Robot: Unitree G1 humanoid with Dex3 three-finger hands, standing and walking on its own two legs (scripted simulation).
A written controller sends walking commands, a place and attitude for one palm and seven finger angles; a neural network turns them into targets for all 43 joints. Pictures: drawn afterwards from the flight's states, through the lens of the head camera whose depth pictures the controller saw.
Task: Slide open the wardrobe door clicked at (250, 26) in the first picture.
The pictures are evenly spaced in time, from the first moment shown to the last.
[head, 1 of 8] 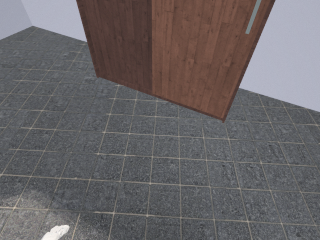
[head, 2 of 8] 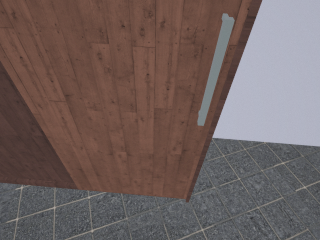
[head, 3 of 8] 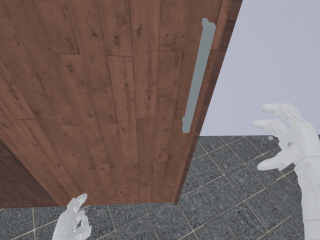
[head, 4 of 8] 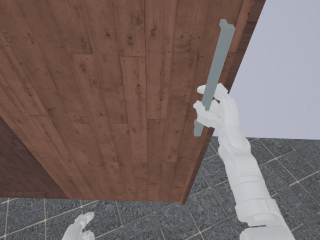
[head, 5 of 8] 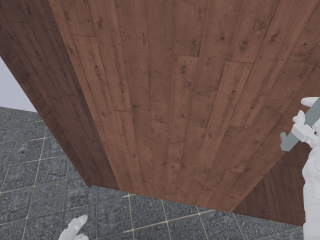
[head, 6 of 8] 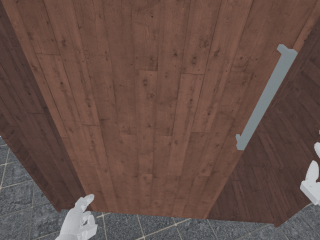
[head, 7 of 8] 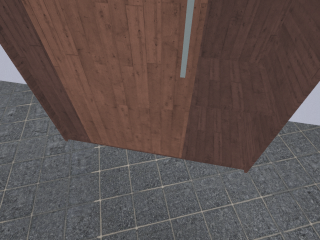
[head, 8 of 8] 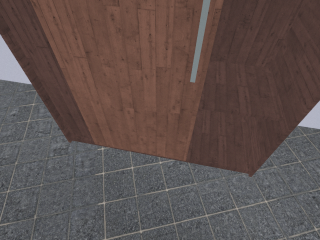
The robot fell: no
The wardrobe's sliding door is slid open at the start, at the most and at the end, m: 0.00 0.44 0.44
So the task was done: yes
